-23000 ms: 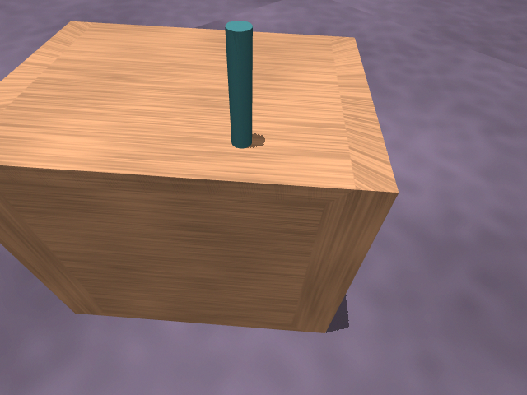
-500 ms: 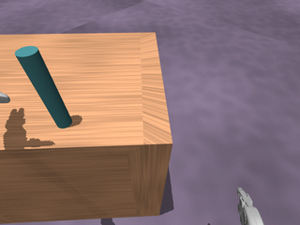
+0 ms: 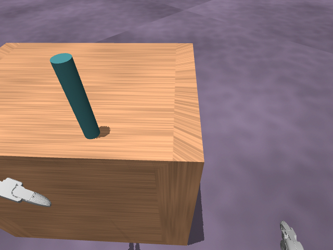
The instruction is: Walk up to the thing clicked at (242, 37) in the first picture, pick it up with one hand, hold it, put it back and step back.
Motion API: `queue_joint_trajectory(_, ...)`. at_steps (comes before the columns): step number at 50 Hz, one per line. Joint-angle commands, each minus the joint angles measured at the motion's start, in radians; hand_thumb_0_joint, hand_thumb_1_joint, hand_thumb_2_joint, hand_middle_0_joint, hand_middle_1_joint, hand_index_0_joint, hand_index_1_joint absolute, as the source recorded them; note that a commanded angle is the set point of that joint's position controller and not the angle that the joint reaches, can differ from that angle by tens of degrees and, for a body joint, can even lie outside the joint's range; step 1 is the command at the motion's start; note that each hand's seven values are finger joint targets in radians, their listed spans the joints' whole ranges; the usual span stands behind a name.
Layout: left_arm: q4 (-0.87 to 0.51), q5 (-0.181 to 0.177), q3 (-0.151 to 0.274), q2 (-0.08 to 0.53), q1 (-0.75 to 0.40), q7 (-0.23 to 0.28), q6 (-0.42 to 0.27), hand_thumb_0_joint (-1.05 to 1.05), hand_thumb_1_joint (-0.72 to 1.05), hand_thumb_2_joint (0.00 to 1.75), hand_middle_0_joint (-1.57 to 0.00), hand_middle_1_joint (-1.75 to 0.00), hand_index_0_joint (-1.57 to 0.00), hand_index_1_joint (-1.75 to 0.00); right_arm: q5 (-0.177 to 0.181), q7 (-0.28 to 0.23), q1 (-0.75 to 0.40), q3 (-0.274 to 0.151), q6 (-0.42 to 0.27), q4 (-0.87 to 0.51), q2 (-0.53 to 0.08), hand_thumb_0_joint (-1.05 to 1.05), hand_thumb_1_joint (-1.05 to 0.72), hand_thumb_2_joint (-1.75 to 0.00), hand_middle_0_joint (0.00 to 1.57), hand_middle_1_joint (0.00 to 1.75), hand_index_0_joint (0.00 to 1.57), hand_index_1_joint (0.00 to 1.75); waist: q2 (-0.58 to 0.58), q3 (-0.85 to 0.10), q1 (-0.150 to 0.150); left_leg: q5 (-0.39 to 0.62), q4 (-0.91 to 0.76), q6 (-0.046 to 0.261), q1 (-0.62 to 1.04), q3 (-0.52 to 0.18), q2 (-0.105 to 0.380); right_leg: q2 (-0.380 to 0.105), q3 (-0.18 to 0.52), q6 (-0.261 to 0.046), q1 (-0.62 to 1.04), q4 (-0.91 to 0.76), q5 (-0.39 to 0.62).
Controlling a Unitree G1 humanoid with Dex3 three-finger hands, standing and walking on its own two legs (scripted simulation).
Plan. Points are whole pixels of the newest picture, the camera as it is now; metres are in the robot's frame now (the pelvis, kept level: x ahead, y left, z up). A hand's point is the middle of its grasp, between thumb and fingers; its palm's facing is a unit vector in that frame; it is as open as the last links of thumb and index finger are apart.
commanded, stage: sink last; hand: left
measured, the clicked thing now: (79, 102) +0.42 +0.26 +0.15
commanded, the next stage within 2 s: home in 0.52 s
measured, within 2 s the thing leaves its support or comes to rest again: neither
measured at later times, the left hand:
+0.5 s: hand (6, 182) +0.16 +0.25 +0.21, palm faces +0.47 -0.74 -0.48, open 17.5 cm
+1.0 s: hand (65, 217) +0.18 +0.23 +0.04, palm faces +0.27 -0.91 -0.32, open 17.4 cm
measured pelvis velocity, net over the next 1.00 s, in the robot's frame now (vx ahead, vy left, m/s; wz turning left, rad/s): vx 0.00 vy -0.01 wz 0.01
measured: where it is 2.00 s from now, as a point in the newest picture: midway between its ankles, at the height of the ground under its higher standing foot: outside the picture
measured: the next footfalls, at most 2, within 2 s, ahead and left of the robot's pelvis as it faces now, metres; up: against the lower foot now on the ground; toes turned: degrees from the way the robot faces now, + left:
none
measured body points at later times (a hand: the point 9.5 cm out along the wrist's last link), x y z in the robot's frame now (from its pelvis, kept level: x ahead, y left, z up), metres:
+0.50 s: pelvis -0.02 -0.03 +0.00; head -0.03 -0.06 +0.45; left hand +0.13 +0.28 +0.24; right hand +0.15 -0.29 -0.09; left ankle +0.03 +0.11 -0.74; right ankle -0.03 -0.13 -0.74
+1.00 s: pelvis +0.00 -0.01 +0.00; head +0.01 -0.01 +0.45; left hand +0.16 +0.27 +0.06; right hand +0.18 -0.21 -0.09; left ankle +0.03 +0.11 -0.74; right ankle -0.03 -0.13 -0.74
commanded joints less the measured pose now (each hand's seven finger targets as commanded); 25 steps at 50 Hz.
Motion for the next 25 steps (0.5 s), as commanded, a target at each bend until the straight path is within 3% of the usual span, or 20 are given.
queue_joint_trajectory(1, -0.332, -0.003, 0.109, 0.221, -0.073, 0.031, -0.101, 0.00, -0.55, 0.01, -0.08, -0.07, -0.08, -0.06, -0.020, -0.011, -0.119, -0.047, -0.054, -0.163, -0.122, 0.00, 0.49, -0.07, 0.06, 0.05, 0.05, 0.05, 0.049, -0.064, -0.009, 0.146, -0.079, -0.001, 0.102, 0.003, 0.008, 0.024, -0.031, -0.027, -0.070, -0.074, 0.160)
queue_joint_trajectory(3, -0.350, -0.003, 0.093, 0.192, -0.001, 0.028, -0.118, 0.00, -0.55, 0.02, -0.07, -0.06, -0.08, -0.06, -0.028, -0.015, -0.122, -0.081, -0.056, -0.145, -0.154, 0.00, 0.50, -0.07, 0.06, 0.06, 0.05, 0.06, 0.017, -0.045, -0.008, 0.121, -0.078, 0.000, 0.100, 0.002, 0.006, 0.021, -0.033, -0.025, -0.072, -0.080, 0.134)
queue_joint_trajectory(5, -0.363, 0.000, 0.094, 0.182, 0.060, 0.026, -0.134, 0.00, -0.54, 0.01, -0.07, -0.06, -0.08, -0.05, -0.029, -0.014, -0.120, -0.062, -0.063, -0.164, -0.130, 0.00, 0.50, -0.07, 0.06, 0.06, 0.06, 0.06, 0.014, -0.056, -0.006, 0.112, -0.074, 0.005, 0.107, 0.005, -0.002, 0.014, -0.033, -0.019, -0.063, -0.089, 0.130)
queue_joint_trajectory(6, -0.377, 0.001, 0.086, 0.173, 0.095, 0.027, -0.145, 0.00, -0.54, 0.01, -0.07, -0.06, -0.08, -0.05, -0.030, -0.015, -0.116, -0.073, -0.063, -0.140, -0.128, 0.00, 0.50, -0.06, 0.06, 0.06, 0.06, 0.06, -0.008, -0.049, -0.001, 0.114, -0.073, 0.008, 0.101, 0.002, -0.003, 0.013, -0.035, -0.017, -0.058, -0.088, 0.134)
queue_joint_trajectory(8, -0.372, 0.003, 0.093, 0.181, 0.065, 0.026, -0.160, 0.00, -0.55, 0.01, -0.07, -0.06, -0.08, -0.05, -0.030, -0.017, -0.106, -0.082, -0.066, -0.130, -0.133, 0.00, 0.50, -0.06, 0.06, 0.06, 0.06, 0.06, -0.021, -0.023, -0.018, 0.077, -0.080, 0.011, 0.105, 0.004, -0.006, 0.011, -0.030, -0.012, -0.079, -0.098, 0.104)
queue_joint_trajectory(11, -0.344, 0.006, 0.100, 0.179, 0.076, 0.026, -0.177, 0.00, -0.56, 0.02, -0.07, -0.06, -0.08, -0.06, -0.028, -0.020, -0.113, -0.064, -0.073, -0.136, -0.110, 0.00, 0.49, -0.07, 0.06, 0.06, 0.05, 0.06, -0.064, 0.012, -0.015, 0.031, -0.094, 0.017, 0.100, 0.005, -0.011, 0.003, -0.023, -0.005, -0.097, -0.121, 0.057)
queue_joint_trajectory(12, -0.318, 0.006, 0.099, 0.179, 0.067, 0.024, -0.180, 0.00, -0.56, 0.02, -0.07, -0.06, -0.08, -0.06, -0.028, -0.023, -0.085, -0.077, -0.075, -0.136, -0.119, 0.00, 0.49, -0.07, 0.06, 0.06, 0.05, 0.06, -0.087, 0.021, -0.032, 0.021, -0.097, 0.020, 0.107, 0.004, -0.011, 0.000, -0.015, 0.001, -0.108, -0.130, 0.048)
queue_joint_trajectory(15, -0.285, 0.005, 0.124, 0.190, 0.044, 0.022, -0.196, 0.00, -0.57, 0.03, -0.07, -0.07, -0.07, -0.07, -0.025, -0.019, -0.092, -0.046, -0.082, -0.144, -0.086, 0.00, 0.49, -0.07, 0.06, 0.06, 0.05, 0.06, -0.088, 0.054, -0.016, -0.002, -0.105, 0.018, 0.094, 0.004, -0.015, -0.011, -0.005, 0.003, -0.124, -0.146, 0.008)
queue_joint_trajectory(17, -0.247, 0.003, 0.161, 0.212, 0.039, 0.024, -0.206, 0.00, -0.58, 0.04, -0.07, -0.07, -0.07, -0.07, -0.025, -0.020, -0.101, -0.061, -0.084, -0.145, -0.096, 0.00, 0.49, -0.07, 0.06, 0.06, 0.05, 0.06, -0.091, 0.061, -0.007, -0.003, -0.108, 0.019, 0.088, 0.002, -0.019, -0.020, 0.009, 0.008, -0.117, -0.161, -0.001)
queue_joint_trajectory(18, -0.215, 0.004, 0.156, 0.208, 0.035, 0.021, -0.209, 0.00, -0.57, 0.04, -0.07, -0.07, -0.07, -0.07, -0.025, -0.017, -0.069, -0.052, -0.082, -0.119, -0.084, 0.00, 0.49, -0.07, 0.06, 0.06, 0.05, 0.06, -0.094, 0.073, -0.014, 0.008, -0.107, 0.020, 0.091, 0.002, -0.020, -0.024, 0.011, 0.012, -0.117, -0.161, 0.018)
queue_joint_trajectory(19, -0.214, 0.000, 0.176, 0.220, 0.016, 0.019, -0.214, 0.00, -0.58, 0.04, -0.07, -0.07, -0.07, -0.07, -0.023, -0.015, -0.093, -0.050, -0.085, -0.139, -0.089, 0.00, 0.48, -0.07, 0.06, 0.05, 0.05, 0.05, -0.085, 0.068, 0.000, 0.002, -0.111, 0.016, 0.089, 0.001, -0.020, -0.020, 0.008, 0.008, -0.116, -0.158, 0.005)
queue_joint_trajectory(20, -0.200, 0.002, 0.183, 0.228, 0.004, 0.021, -0.217, 0.00, -0.58, 0.04, -0.07, -0.07, -0.07, -0.07, -0.025, -0.015, -0.098, -0.066, -0.087, -0.160, -0.109, 0.00, 0.48, -0.07, 0.06, 0.05, 0.05, 0.05, -0.070, 0.051, -0.008, 0.013, -0.111, 0.016, 0.096, 0.003, -0.022, -0.025, 0.011, 0.008, -0.105, -0.158, 0.021)
queue_joint_trajectory(21, -0.177, -0.003, 0.193, 0.230, 0.007, 0.020, -0.219, 0.00, -0.58, 0.04, -0.07, -0.07, -0.07, -0.07, -0.022, -0.012, -0.104, -0.049, -0.088, -0.150, -0.095, 0.00, 0.48, -0.07, 0.06, 0.05, 0.05, 0.05, -0.062, 0.070, 0.003, 0.002, -0.113, 0.013, 0.086, 0.002, -0.022, -0.024, 0.011, 0.006, -0.110, -0.161, 0.001)
queue_joint_trajectory(22, -0.165, -0.004, 0.202, 0.240, -0.008, 0.020, -0.223, 0.00, -0.59, 0.05, -0.07, -0.07, -0.07, -0.07, -0.022, -0.013, -0.124, -0.068, -0.091, -0.155, -0.116, 0.00, 0.48, -0.07, 0.06, 0.05, 0.05, 0.05, -0.058, 0.071, 0.004, -0.010, -0.121, 0.011, 0.086, 0.001, -0.021, -0.023, 0.011, 0.004, -0.109, -0.164, -0.018)
queue_joint_trajectory(24, -0.139, -0.003, 0.214, 0.247, 0.002, 0.024, -0.229, 0.00, -0.60, 0.05, -0.07, -0.07, -0.07, -0.07, -0.020, -0.011, -0.139, -0.062, -0.092, -0.138, -0.105, 0.00, 0.47, -0.07, 0.06, 0.05, 0.05, 0.05, -0.026, 0.073, 0.017, -0.007, -0.127, 0.007, 0.082, -0.002, -0.021, -0.026, 0.016, -0.001, -0.106, -0.166, -0.027)
queue_joint_trajectory(25, -0.128, -0.004, 0.227, 0.252, -0.015, 0.025, -0.234, 0.00, -0.60, 0.06, -0.08, -0.07, -0.07, -0.07, -0.023, -0.011, -0.129, -0.062, -0.096, -0.153, -0.111, 0.00, 0.48, -0.07, 0.06, 0.06, 0.05, 0.06, -0.058, 0.041, 0.009, 0.014, -0.122, 0.010, 0.097, -0.004, -0.018, -0.024, 0.012, 0.001, -0.088, -0.162, 0.001)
